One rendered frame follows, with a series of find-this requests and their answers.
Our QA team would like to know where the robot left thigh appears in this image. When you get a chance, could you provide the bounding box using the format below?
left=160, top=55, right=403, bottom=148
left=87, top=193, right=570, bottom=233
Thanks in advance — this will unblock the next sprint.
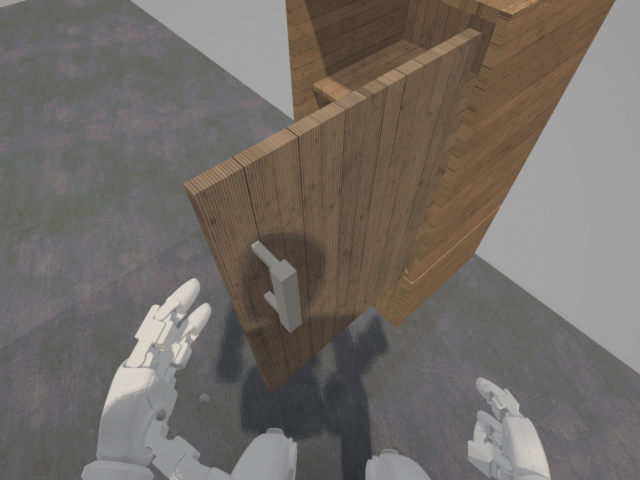
left=231, top=433, right=297, bottom=480

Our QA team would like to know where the cupboard door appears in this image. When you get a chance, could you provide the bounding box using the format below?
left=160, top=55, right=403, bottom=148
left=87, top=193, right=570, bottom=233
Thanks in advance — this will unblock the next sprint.
left=183, top=28, right=482, bottom=393

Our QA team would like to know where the robot right hand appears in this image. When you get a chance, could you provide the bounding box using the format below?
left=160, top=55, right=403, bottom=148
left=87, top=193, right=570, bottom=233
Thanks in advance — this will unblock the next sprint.
left=468, top=377, right=551, bottom=480

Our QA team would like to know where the robot left hand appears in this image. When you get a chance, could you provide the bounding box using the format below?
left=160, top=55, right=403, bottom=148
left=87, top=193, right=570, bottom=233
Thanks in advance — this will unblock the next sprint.
left=96, top=278, right=236, bottom=480

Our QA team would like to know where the handle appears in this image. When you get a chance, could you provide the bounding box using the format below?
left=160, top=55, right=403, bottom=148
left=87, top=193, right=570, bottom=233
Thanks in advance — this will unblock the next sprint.
left=251, top=240, right=302, bottom=333

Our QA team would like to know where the robot right thigh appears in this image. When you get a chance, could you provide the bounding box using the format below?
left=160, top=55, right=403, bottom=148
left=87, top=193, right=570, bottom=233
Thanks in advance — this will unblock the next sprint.
left=365, top=454, right=431, bottom=480

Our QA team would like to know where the robot thigh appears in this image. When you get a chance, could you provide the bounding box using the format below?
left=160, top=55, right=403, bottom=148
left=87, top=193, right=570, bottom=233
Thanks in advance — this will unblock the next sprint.
left=231, top=433, right=297, bottom=480
left=365, top=454, right=431, bottom=480

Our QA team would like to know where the left robot forearm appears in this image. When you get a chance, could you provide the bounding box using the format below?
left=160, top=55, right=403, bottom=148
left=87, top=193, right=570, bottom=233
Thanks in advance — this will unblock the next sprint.
left=81, top=460, right=154, bottom=480

